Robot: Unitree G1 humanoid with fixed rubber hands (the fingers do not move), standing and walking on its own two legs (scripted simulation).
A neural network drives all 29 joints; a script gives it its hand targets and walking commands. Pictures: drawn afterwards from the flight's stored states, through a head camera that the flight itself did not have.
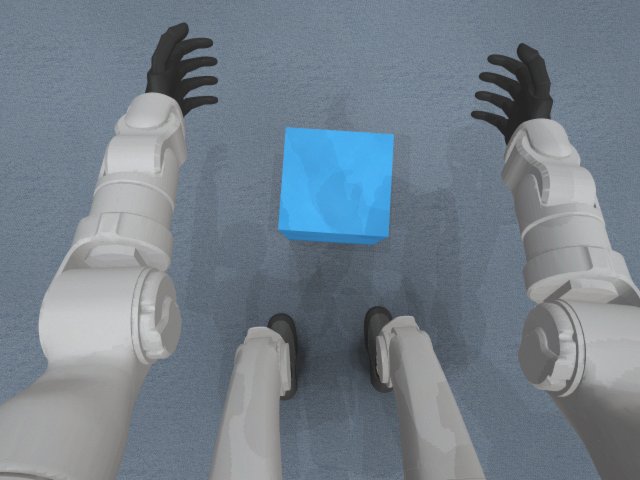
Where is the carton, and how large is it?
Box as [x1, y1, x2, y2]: [278, 127, 393, 244]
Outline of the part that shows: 286,127 278,229 289,239 372,244 388,236 393,134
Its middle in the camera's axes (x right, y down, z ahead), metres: +0.03 -0.10 +0.86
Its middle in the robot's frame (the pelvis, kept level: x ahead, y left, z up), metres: +0.51 -0.03 -0.52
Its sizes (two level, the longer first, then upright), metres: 0.210 0.200 0.250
